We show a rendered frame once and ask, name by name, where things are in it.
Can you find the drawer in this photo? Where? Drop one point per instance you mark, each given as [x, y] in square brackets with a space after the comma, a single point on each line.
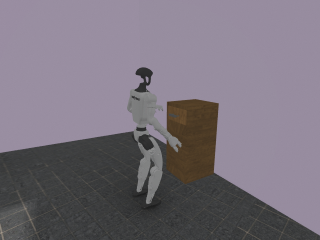
[180, 113]

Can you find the robot left foot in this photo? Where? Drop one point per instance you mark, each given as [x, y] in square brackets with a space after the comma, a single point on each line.
[144, 191]

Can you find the cabinet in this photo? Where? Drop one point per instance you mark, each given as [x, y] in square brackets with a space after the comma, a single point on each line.
[195, 158]

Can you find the robot right thigh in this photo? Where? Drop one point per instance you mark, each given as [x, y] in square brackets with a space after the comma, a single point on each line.
[151, 145]

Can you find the left robot hand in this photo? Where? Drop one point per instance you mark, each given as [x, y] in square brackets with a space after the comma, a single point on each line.
[158, 107]

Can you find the right robot forearm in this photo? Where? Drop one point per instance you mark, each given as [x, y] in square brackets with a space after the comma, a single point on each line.
[158, 127]

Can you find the right robot hand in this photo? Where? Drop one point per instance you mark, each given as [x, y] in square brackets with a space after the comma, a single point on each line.
[173, 142]

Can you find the handle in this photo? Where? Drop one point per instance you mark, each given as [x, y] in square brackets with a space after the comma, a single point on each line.
[172, 115]

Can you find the left robot upper arm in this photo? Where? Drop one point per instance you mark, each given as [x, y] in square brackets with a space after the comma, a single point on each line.
[129, 106]

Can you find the right robot upper arm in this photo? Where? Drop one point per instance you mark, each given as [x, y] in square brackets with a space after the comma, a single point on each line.
[151, 100]

